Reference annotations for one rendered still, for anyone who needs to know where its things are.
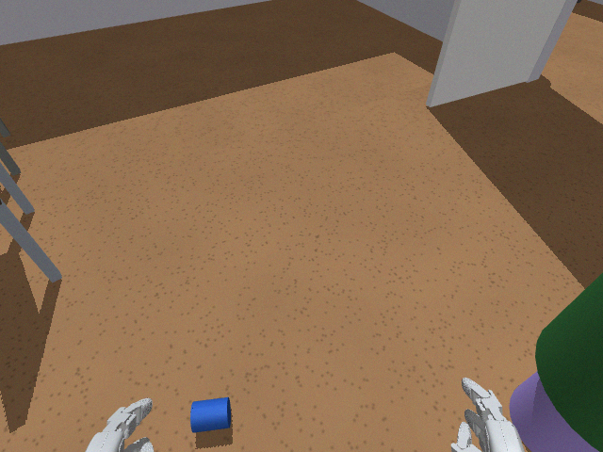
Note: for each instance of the right robot hand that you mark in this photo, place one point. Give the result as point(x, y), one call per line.
point(495, 433)

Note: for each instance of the left robot hand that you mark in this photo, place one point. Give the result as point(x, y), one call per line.
point(120, 426)

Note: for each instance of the potted plant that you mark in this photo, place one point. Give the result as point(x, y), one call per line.
point(560, 407)

